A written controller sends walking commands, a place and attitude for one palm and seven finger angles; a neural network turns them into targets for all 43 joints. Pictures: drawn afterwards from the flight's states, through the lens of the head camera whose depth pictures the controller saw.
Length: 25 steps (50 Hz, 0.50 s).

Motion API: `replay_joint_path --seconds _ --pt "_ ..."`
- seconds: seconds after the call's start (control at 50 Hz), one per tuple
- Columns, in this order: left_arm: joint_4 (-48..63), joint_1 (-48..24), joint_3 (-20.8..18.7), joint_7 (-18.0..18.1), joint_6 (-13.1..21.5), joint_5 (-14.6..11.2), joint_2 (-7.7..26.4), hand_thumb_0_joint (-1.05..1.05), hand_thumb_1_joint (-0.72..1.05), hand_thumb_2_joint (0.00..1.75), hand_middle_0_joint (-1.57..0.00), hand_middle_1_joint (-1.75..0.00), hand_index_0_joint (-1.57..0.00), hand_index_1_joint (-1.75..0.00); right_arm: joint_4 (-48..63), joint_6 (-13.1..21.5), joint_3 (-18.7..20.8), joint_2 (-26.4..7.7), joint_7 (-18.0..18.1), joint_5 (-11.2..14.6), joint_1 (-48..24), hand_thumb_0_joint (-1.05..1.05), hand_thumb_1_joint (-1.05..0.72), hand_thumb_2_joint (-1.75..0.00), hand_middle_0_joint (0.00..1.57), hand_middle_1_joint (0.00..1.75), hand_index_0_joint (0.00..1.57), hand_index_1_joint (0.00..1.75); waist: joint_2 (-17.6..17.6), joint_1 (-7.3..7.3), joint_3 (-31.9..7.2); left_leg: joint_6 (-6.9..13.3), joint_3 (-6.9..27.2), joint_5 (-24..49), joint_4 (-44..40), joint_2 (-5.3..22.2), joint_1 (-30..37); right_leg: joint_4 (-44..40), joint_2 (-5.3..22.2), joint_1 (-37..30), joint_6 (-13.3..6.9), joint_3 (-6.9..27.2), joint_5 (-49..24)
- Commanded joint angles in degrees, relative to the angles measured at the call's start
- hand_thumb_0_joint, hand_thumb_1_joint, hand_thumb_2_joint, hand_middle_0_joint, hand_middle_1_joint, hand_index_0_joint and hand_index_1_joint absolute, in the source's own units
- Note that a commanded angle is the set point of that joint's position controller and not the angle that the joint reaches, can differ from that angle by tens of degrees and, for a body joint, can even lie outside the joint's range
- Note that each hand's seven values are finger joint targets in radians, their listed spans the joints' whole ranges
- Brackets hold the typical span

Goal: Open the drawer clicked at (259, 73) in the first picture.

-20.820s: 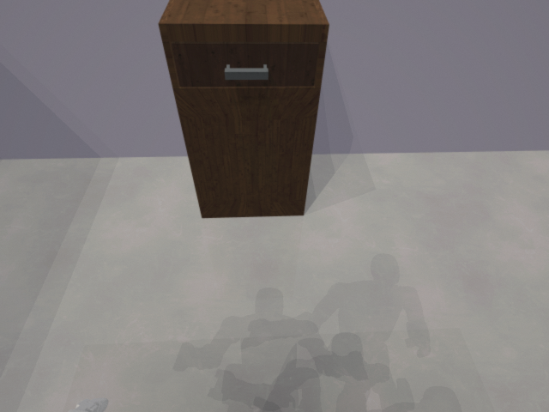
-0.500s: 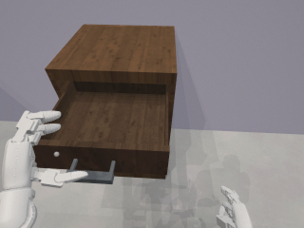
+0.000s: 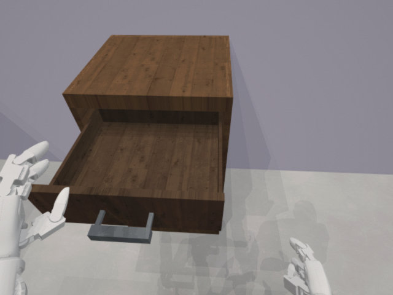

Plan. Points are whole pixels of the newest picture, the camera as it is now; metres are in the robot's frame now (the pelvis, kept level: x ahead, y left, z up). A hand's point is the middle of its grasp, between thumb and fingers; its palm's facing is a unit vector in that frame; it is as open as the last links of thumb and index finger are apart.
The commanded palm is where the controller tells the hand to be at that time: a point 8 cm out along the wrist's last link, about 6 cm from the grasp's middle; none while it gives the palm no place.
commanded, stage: draw the hand back to the body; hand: left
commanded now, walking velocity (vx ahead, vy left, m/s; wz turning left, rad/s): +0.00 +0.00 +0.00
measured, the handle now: (123, 224) +0.26 +0.21 -0.02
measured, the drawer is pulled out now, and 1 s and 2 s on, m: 0.30 0.30 0.30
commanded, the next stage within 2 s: step back with the hand held close in 0.22 s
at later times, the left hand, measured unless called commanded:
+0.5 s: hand (51, 221) +0.17 +0.24 +0.16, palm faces +0.39 -0.80 -0.46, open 7.4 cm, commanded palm +0.10 +0.28 +0.17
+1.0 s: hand (20, 268) +0.10 +0.25 +0.15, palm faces +0.41 -0.79 -0.46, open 7.4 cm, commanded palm +0.04 +0.29 +0.17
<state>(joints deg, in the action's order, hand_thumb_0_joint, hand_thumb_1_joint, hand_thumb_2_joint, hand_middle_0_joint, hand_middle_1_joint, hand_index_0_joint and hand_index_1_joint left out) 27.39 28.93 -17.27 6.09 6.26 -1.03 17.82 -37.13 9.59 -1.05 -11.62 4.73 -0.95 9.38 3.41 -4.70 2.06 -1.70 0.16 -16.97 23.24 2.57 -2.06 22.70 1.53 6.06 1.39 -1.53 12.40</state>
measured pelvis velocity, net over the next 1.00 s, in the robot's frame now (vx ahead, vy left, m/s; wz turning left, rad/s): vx -0.08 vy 0.01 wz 0.02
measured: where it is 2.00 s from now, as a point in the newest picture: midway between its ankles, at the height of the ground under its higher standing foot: outside the picture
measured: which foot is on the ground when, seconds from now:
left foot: down 0.00-1.00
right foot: down 0.00-1.00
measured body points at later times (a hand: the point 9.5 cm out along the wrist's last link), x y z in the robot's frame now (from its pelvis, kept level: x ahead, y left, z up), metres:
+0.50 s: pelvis -0.02 +0.00 +0.00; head -0.01 -0.02 +0.45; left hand +0.14 +0.28 +0.18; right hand +0.18 -0.23 -0.08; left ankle -0.04 +0.14 -0.74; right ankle +0.00 -0.14 -0.74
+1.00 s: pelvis -0.08 +0.01 -0.01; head -0.06 +0.01 +0.43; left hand +0.08 +0.29 +0.18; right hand +0.11 -0.21 -0.09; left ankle -0.04 +0.14 -0.74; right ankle +0.00 -0.14 -0.74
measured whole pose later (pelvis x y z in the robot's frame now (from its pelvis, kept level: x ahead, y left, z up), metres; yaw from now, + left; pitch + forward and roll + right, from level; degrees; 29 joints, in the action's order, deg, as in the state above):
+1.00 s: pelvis -0.08 +0.01 -0.01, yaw +1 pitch +1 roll +0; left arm 34.1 34.8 -20.9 8.5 12.4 -1.0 20.5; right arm -31.8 5.9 -0.8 -11.4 4.8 0.5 10.7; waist -0.4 -1.5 1.2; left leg -0.5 1.1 -14.4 34.2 0.7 -21.4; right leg 30.3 3.3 23.5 2.0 -1.7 8.3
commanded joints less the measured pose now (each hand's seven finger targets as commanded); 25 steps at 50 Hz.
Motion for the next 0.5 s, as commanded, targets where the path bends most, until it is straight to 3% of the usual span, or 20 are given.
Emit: replay_joint_path --seconds 0.0,0.04,0.06,0.08,0.14,0.16,0.18,0.26,0.28,0.3,0.32,0.34,0.36,0.4,0.46,0.48 --pt "12.9 -4.8 -5.2 1.3 3.2 -0.4 9.1 0.00 0.90 0.90 -0.20 -0.30 -0.20 -0.30 9.3 3.5 1.9 -5.9 0.6 -0.2 -6.8 0.00 -0.90 -0.90 0.20 0.30 0.20 0.30 -0.9 0.80 -5.4 1.3 -1.7 19.2 -2.9 -1.4 -3.4 -2.0 -1.5 -4.0 -1.6 -2.4 -12.8" --pt "13.1 -5.2 -5.4 1.3 3.1 -0.3 9.3 0.00 0.90 0.90 -0.20 -0.30 -0.20 -0.30 9.5 3.4 1.9 -5.9 0.6 -0.2 -7.0 0.00 -0.90 -0.90 0.20 0.30 0.20 0.30 -0.8 0.67 -5.5 1.4 -1.8 18.7 -2.9 -1.5 -3.6 -2.0 -1.6 -4.2 -1.6 -2.3 -12.5" --pt "13.3 -6.1 -5.8 1.3 3.0 -0.2 9.8 0.00 0.90 0.90 -0.20 -0.30 -0.20 -0.30 9.2 3.5 1.9 -6.0 0.6 -0.2 -7.4 0.00 -0.90 -0.90 0.20 0.30 0.20 0.30 1.5 0.78 -4.3 1.2 -1.8 18.0 -2.8 -1.5 -3.6 -2.5 -1.6 -3.4 -1.8 -2.1 -11.8" --pt "11.4 -4.4 -5.2 1.4 2.9 -0.4 8.6 0.00 0.90 0.90 -0.20 -0.30 -0.20 -0.30 9.0 3.5 1.6 -5.6 0.7 -0.3 -7.3 0.00 -0.90 -0.90 0.20 0.30 0.20 0.30 1.1 0.68 -3.3 1.0 -2.0 17.3 -3.2 -1.4 -4.4 -2.5 -1.5 -3.2 -1.7 -2.6 -11.1" --pt "13.2 -6.0 -5.5 1.4 3.1 -0.3 9.6 0.00 0.90 0.90 -0.20 -0.30 -0.20 -0.30 9.6 3.4 1.7 -5.7 0.7 -0.2 -7.1 0.00 -0.90 -0.90 0.20 0.30 0.20 0.30 -0.3 0.65 -4.6 1.3 -1.6 16.4 -3.2 -1.5 -4.1 -2.3 -1.6 -3.6 -1.7 -2.3 -10.2" --pt "13.3 -6.5 -6.3 1.5 3.0 -0.2 10.5 0.00 0.90 0.90 -0.20 -0.30 -0.20 -0.30 9.5 3.5 1.7 -5.8 0.8 -0.3 -7.5 0.00 -0.90 -0.90 0.20 0.30 0.20 0.30 1.0 0.61 -3.8 1.2 -1.6 15.4 -3.2 -1.6 -4.1 -2.8 -1.6 -3.0 -1.9 -2.1 -9.5" --pt "11.5 -4.3 -5.2 1.5 3.0 -0.4 8.5 0.00 0.90 0.90 -0.20 -0.30 -0.20 -0.30 9.3 3.6 1.6 -5.5 0.8 -0.3 -7.4 0.00 -0.90 -0.90 0.20 0.30 0.20 0.30 0.3 0.63 -3.1 1.0 -1.8 15.4 -3.4 -1.4 -4.5 -2.7 -1.6 -2.9 -1.8 -2.5 -9.3" --pt "13.4 -5.8 -6.2 1.6 3.3 -0.1 10.2 0.00 0.90 0.90 -0.20 -0.30 -0.20 -0.30 9.5 3.9 1.8 -5.7 0.7 -0.2 -7.5 0.00 -0.90 -0.90 0.20 0.30 0.20 0.30 1.8 0.54 -3.7 1.0 -1.5 15.0 -3.2 -1.6 -4.4 -2.7 -1.6 -3.0 -2.0 -2.0 -9.1" --pt "11.8 -4.1 -5.1 1.5 3.3 -0.3 8.5 0.00 0.90 0.90 -0.20 -0.30 -0.20 -0.30 9.3 3.9 1.6 -5.5 0.7 -0.2 -7.3 0.00 -0.90 -0.90 0.20 0.30 0.20 0.30 1.2 0.61 -2.8 1.0 -1.8 14.7 -3.5 -1.4 -4.8 -2.7 -1.5 -2.7 -1.8 -2.5 -8.6" --pt "12.7 -4.9 -5.4 1.6 3.4 -0.3 9.3 0.00 0.90 0.90 -0.20 -0.30 -0.20 -0.30 9.6 3.9 1.7 -5.6 0.6 -0.1 -7.2 0.00 -0.90 -0.90 0.20 0.30 0.20 0.30 0.4 0.61 -3.6 1.2 -1.5 14.3 -3.5 -1.5 -4.6 -2.6 -1.4 -3.0 -1.8 -2.2 -8.3" --pt "14.2 -6.6 -11.8 1.3 5.5 -1.1 14.1 0.00 0.90 0.90 -0.20 -0.30 -0.20 -0.30 11.6 1.6 1.7 -7.6 0.4 0.4 -6.6 0.00 -0.90 -0.90 0.20 0.30 0.20 0.30 -2.8 3.35 0.8 2.5 -1.1 10.9 -1.3 -0.9 -10.0 -5.2 0.9 4.3 -1.2 0.8 -9.5" --pt "10.7 -3.0 -9.5 0.7 5.7 -0.9 11.6 0.00 0.90 0.90 -0.20 -0.30 -0.20 -0.30 11.2 0.4 1.8 -6.7 0.4 0.6 -7.1 0.00 -0.90 -0.90 0.20 0.30 0.20 0.30 -6.4 3.32 0.3 2.6 -0.4 9.7 -0.3 -1.3 -10.1 -6.0 1.8 5.1 -1.2 0.6 -8.7" --pt "12.8 -3.2 -9.8 0.4 6.4 -0.9 12.0 0.00 0.90 0.90 -0.20 -0.30 -0.20 -0.30 12.1 -0.1 1.9 -7.0 0.4 0.5 -7.9 0.00 -0.90 -0.90 0.20 0.30 0.20 0.30 -4.3 3.43 0.2 2.6 -0.8 8.8 0.1 -1.9 -10.8 -6.4 2.1 6.3 -1.4 1.3 -8.3" --pt "12.7 1.3 -8.5 0.5 7.2 -0.9 10.4 0.00 0.90 0.90 -0.20 -0.30 -0.20 -0.30 12.5 -0.8 2.2 -7.1 0.4 0.6 -7.2 0.00 -0.90 -0.90 0.20 0.30 0.20 0.30 -1.3 3.52 -4.3 2.6 -0.6 10.9 0.5 -1.7 -10.5 -4.6 2.8 4.5 -1.6 1.0 -8.8" --pt "14.9 5.2 -9.3 0.9 7.8 -1.2 11.2 0.00 0.90 0.90 -0.20 -0.30 -0.20 -0.30 13.4 -1.7 2.9 -7.5 0.5 0.7 -6.9 0.00 -0.90 -0.90 0.20 0.30 0.20 0.30 -0.1 3.52 -9.8 2.5 -0.1 17.6 1.3 -1.1 -10.4 -1.5 2.8 1.6 -1.5 0.3 -14.5" --pt "14.6 6.6 -9.8 1.1 7.8 -1.3 11.4 0.00 0.90 0.90 -0.20 -0.30 -0.20 -0.30 13.7 -1.9 3.1 -7.5 0.6 0.8 -6.4 0.00 -0.90 -0.90 0.20 0.30 0.20 0.30 -1.0 3.48 -10.8 2.3 0.1 19.2 1.4 -0.8 -10.8 -0.5 2.7 0.9 -1.3 -0.1 -15.6"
